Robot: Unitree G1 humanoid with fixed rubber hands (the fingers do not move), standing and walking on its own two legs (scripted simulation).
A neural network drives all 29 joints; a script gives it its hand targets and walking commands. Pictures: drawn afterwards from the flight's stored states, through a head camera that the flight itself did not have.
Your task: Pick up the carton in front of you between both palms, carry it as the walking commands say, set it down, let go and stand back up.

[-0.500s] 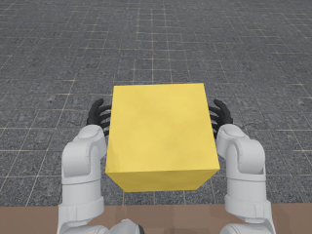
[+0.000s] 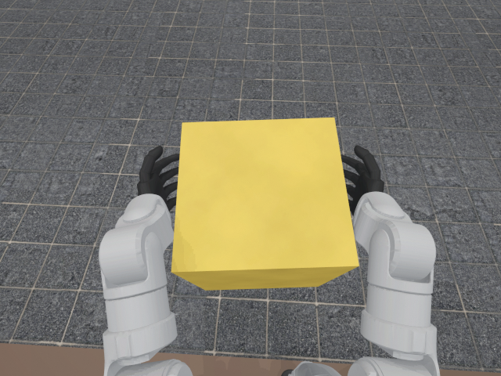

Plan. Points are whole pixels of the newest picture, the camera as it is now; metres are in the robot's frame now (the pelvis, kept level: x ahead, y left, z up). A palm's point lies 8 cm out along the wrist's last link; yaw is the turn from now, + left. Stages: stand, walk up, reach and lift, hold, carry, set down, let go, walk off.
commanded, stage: carry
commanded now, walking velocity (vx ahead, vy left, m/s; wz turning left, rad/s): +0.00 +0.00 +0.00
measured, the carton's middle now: (260, 217) +0.34 +0.00 +0.02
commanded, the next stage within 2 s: none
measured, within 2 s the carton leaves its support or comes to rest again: neither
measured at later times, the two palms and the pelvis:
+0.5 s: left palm (155, 168) +0.37 +0.15 +0.11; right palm (365, 168) +0.37 -0.15 +0.11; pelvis +0.05 -0.01 +0.00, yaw +1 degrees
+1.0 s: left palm (160, 199) +0.32 +0.14 +0.11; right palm (383, 194) +0.33 -0.16 +0.11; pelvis +0.01 -0.02 +0.00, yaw +2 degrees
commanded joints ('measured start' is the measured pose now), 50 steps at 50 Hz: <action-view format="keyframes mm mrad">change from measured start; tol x16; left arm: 1 -503 -720 -720 -63 -231 27 -66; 50 -568 -719 -596 127 -153 64 -41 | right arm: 1 -543 716 669 -65 176 -11 63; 50 -618 730 589 94 131 25 42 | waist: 1 -2 13 -580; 12 12 -170 -501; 18 -47 157 -440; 28 -4 -87 -523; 50 -8 -25 -427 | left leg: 1 312 142 -111 37 884 -3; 3 403 205 -134 59 1208 47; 6 371 179 -98 41 1128 35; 12 -18 26 -39 -157 130 -64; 18 564 250 -151 -43 1395 49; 28 105 114 -74 -9 381 -60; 34 255 193 -111 15 808 -10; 50 115 151 -109 -76 236 -12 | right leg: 1 226 -127 90 54 692 -72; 5 72 -21 -5 -60 247 -3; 10 526 -197 155 -36 1161 -108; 12 612 -216 160 -37 1261 -121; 14 500 -161 107 -26 1070 -82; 18 -52 4 -34 -44 -27 18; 19 -67 -1 -33 -52 -76 25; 27 424 -195 128 -6 966 -97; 34 235 -118 68 9 485 -46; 50 249 -157 128 -110 361 -56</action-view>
